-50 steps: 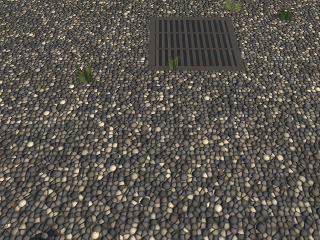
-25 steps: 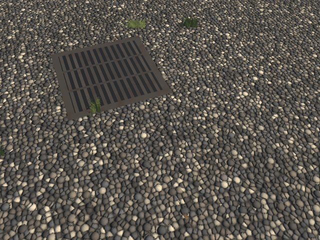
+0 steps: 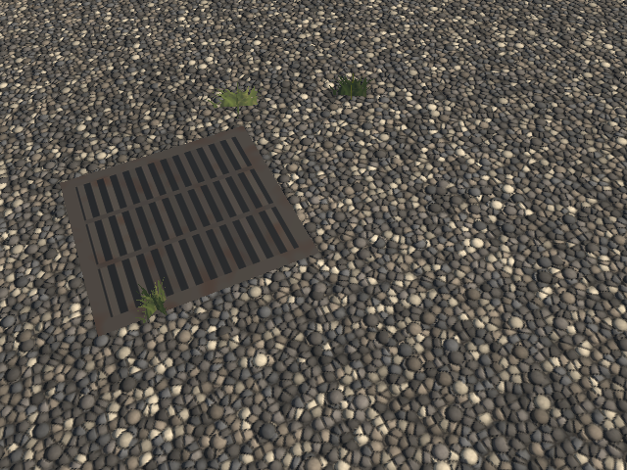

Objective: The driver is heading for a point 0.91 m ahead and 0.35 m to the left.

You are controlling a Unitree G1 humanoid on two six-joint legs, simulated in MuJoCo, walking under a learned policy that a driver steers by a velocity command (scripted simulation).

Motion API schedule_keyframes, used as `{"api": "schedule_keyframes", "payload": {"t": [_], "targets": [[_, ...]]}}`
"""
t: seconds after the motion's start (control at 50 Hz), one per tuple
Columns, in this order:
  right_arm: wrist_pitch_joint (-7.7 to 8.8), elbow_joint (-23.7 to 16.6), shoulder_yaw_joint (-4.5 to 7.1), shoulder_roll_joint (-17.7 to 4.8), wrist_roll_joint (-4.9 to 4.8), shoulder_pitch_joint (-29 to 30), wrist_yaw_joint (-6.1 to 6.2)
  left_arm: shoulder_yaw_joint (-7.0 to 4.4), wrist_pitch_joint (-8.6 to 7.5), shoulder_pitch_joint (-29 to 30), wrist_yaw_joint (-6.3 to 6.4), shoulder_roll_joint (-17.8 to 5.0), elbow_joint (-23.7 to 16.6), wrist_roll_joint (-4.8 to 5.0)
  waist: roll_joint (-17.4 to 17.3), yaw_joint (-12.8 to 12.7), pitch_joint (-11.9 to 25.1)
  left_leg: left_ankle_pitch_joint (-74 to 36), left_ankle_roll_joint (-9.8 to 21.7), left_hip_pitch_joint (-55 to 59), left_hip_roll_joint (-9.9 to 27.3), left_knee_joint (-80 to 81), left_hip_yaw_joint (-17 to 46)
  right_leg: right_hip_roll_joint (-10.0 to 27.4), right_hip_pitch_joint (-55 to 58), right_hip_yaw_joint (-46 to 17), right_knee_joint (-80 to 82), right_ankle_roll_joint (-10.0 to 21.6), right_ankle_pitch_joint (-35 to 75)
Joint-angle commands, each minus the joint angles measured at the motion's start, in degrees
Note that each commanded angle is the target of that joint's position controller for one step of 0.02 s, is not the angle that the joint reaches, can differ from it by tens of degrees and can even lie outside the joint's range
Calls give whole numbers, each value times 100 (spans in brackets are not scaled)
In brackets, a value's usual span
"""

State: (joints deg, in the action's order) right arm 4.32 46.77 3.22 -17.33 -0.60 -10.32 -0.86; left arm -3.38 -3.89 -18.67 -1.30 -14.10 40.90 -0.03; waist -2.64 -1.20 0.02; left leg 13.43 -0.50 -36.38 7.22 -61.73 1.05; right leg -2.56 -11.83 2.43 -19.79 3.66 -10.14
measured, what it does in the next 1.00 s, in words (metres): walks ahead: left foot, then right foot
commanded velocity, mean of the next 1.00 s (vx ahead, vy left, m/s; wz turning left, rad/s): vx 0.50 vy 0.00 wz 0.10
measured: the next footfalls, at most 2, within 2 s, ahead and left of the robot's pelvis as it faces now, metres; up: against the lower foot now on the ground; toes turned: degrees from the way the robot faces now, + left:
left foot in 0.28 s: +0.33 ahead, +0.16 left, +0.00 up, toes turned +2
right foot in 0.84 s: +0.62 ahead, -0.08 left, +0.00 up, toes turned +4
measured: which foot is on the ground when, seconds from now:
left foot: up 0.00-0.26, down 0.28-0.84, up 0.86-1.00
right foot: down 0.00-0.30, up 0.32-0.82, down 0.84-1.00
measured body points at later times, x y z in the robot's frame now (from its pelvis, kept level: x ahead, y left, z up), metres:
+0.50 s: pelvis +0.27 +0.08 +0.00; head +0.29 +0.09 +0.45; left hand +0.39 +0.35 -0.12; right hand +0.34 -0.20 -0.12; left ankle +0.29 +0.16 -0.75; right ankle +0.28 -0.09 -0.66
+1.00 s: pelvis +0.53 +0.02 -0.01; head +0.56 +0.01 +0.44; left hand +0.62 +0.30 -0.11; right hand +0.65 -0.25 -0.14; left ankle +0.47 +0.16 -0.66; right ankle +0.58 -0.08 -0.75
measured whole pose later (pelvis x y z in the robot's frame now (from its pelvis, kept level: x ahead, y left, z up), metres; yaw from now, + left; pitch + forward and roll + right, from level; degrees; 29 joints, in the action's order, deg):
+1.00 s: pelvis +0.53 +0.02 -0.01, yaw +10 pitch +2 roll -1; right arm 2.6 48.9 4.0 -17.5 -1.9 -16.7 0.3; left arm -3.4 -5.7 -11.5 -0.6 -13.8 45.4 -0.6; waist -2.9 -0.1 -1.1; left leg 19.4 1.2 -29.0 3.6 -66.6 2.6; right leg -0.1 -15.6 5.6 -23.7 1.6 -9.6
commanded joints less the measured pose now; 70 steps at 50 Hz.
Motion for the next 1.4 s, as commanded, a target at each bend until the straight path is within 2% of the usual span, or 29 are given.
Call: {"api": "schedule_keyframes", "payload": {"t": [0.02, 0.1, 0.2, 0.24, 0.28, 0.3, 0.32, 0.34, 0.36, 0.38, 0.4, 0.44, 0.62, 0.72, 0.78, 0.82, 0.84, 0.86, 0.88, 0.9, 0.94, 1.02, 1.16, 1.26, 1.3, 1.34, 1.36, 1.38, 1.4], "targets": [[-12, -323, 33, -194, 58, 55, 22, -211, -175, 282, 77, -805, -311, 9, 563, 203, 1, -841, -109, -394, 143, 810, 172, 1465, 228, -1058, 1151, 1101, 1332], [47, -479, -44, -74, 6, 787, -75, -261, -132, -13, 146, -982, -79, 56, 617, -71, -199, -1803, -76, -59, -110, 2250, 2, 1356, 282, -669, 1187, 886, 986], [90, -709, -18, -245, -28, 1252, -202, -323, -51, -314, 172, -1106, 255, 142, 672, -176, -377, -1414, 197, -24, -240, 3000, 46, 1725, 1009, -794, 833, 733, 847], [119, -675, 28, -361, -16, 1023, -224, -345, 6, -261, 193, -1156, 329, 141, 753, -20, -252, -1000, 355, 370, -361, 3153, -82, 1780, 1258, -810, 490, 616, 1451], [129, -300, 230, -709, 26, -223, -164, -283, 76, -175, 217, -1031, 345, 103, 644, 583, 519, -949, 622, 2154, -686, 3261, -391, 1304, 1022, -415, -1088, 341, 2912], [123, -131, 348, -1163, 76, -1194, -110, -147, 91, -310, 243, -739, 225, -22, -98, 864, 1388, -1243, 968, 3826, 320, 3126, 783, 917, -51, -83, -2955, 85, 1515], [110, -14, 422, -1567, 73, -1468, -147, 35, -28, -1117, 183, -82, 175, 15, -1719, 438, 2043, 146, 1954, 5668, 1464, 3915, 3642, -155, -2382, -312, -4921, -313, -2071], [121, -65, 288, -1001, -35, -1450, -157, -74, -135, -727, 164, -659, 264, 116, -1044, 740, 1951, 1217, 1824, 5609, 1396, 4473, 4159, 75, -3065, -1044, -5557, -249, -2297], [134, -131, 211, -770, -22, -1047, -134, -152, -189, -93, 147, -952, 77, 229, -659, 727, 1161, 1193, 1553, 4928, 1245, 4528, 3328, 373, -3428, -926, -5620, -149, -1783], [125, -210, 167, -667, 29, -628, -121, -128, -199, 255, 185, -901, -12, 190, -158, 561, 728, 685, 1412, 4114, 1060, 4596, 2710, 677, -3258, -753, -5372, -111, -1251], [128, -239, 126, -518, 83, -359, -121, -145, -182, 399, 211, -862, -44, 88, -97, 407, 413, 150, 1403, 3417, 896, 4735, 2280, 856, -3029, -735, -5016, -117, -904], [175, -235, 73, -341, 141, -208, -114, -156, -78, 154, 208, -719, 18, 76, -317, 125, 343, -450, 1368, 2817, 634, 5021, 1741, 1029, -2447, -774, -4641, -134, -572], [129, 100, 152, -700, 2, -777, 63, -29, -46, 1369, 142, -347, -210, 41, -62, 416, -134, -1549, 1214, 2896, 322, 5450, 407, 929, -2661, -425, -2082, -423, 1433], [-24, 318, 177, -767, -72, -1268, 92, -12, -165, 2199, -13, -376, -472, 93, -86, 660, -384, -1393, 1214, 3351, 516, 5050, 703, 647, -2472, -394, -1113, -427, 1319], [-99, 322, 243, -887, -92, -1157, 145, -87, -256, 1946, -63, -613, -432, 92, -270, 380, -237, -1708, 1072, 3552, 676, 4563, 1003, 518, -1833, -434, -758, -275, 798], [-114, 270, 190, -727, -67, -1009, 148, -287, -297, 701, 10, -1000, -74, 39, -187, -260, 549, -2601, 802, 3122, 217, 3196, 732, 455, 128, -314, -581, 17, 781], [-97, 82, 49, -339, 63, -959, 140, -402, -291, -344, 76, -1425, 60, -69, 443, -658, 1512, -1311, 554, 2022, -223, 1429, 428, 1531, 1892, -1362, -845, 398, 847], [18, -37, -106, 220, -30, -1720, 121, -470, -222, -568, 66, -1774, 182, -83, 2090, -286, 2192, 1884, 224, -96, -1022, -394, 143, 2780, 3562, -3785, -290, 1228, -130], [71, 76, 39, -412, -168, -1505, 115, -331, -198, -526, 75, -1172, 134, -45, 1590, -484, 1971, 1971, 215, -675, -710, -1131, 694, 2660, 3276, -4096, 92, 1166, -1017], [77, -66, 136, -705, -223, -990, 114, -234, -200, -165, 101, -881, 104, -5, 1232, -486, 1170, 1448, 248, -935, -470, -1255, 617, 2473, 2581, -3182, 197, 911, -974], [8, -146, 170, -571, -117, -609, 138, -137, -209, 480, 88, -588, 125, -28, 840, -186, 417, 663, 205, -584, -99, -866, 504, 2040, 1246, -2070, 579, 722, -217], [-256, -265, 169, -184, -124, -660, 108, -173, -315, 803, 104, -603, 285, -63, 792, 172, -10, 135, 104, -156, 104, -379, 488, 1876, 333, -911, 1167, 727, 696], [-258, -667, 102, -40, -59, 356, -74, -294, -240, 571, 221, -975, 549, -43, 535, -92, -326, -1482, 92, -190, 14, 1597, 110, 1745, 593, 402, 1309, 586, 1170], [-284, -1046, 101, -124, -60, 1011, -211, -385, -70, 241, 223, -1205, 750, 102, 535, -253, -546, -944, 357, -259, -125, 2355, -244, 2009, 1466, 735, 945, 420, 1567], [-308, -1113, 179, -275, -48, 846, -236, -432, 7, 321, 232, -1368, 750, 160, 682, -51, -336, -354, 567, 252, -422, 2440, -551, 2030, 1678, 907, 302, 302, 3178], [-334, -831, 422, -647, -76, -402, -197, -436, 102, 500, 242, -1430, 713, 226, 651, 701, 367, -359, 891, 1992, -984, 2849, -885, 1767, 1382, 1203, -1508, 73, 4516], [-376, -576, 647, -1133, -70, -1364, -89, -362, 93, 447, 265, -1256, 635, 122, 223, 1096, 857, -833, 1146, 3691, -814, 3029, -236, 1500, 179, 1233, -3200, -249, 3392], [-348, -634, 753, -1915, -60, -1148, -17, -93, -33, -33, 216, -384, 273, -170, -1505, 345, 1209, -1209, 2201, 5517, 787, 3392, 2882, 326, -2508, 923, -5396, -721, -2022], [-251, -921, 601, -1526, 15, -1233, -58, -94, -248, 331, 153, -726, 253, 4, -831, 690, 2230, -1423, 2632, 5813, 1364, 4178, 4417, 87, -2982, -533, -6189, -705, -2752]]}}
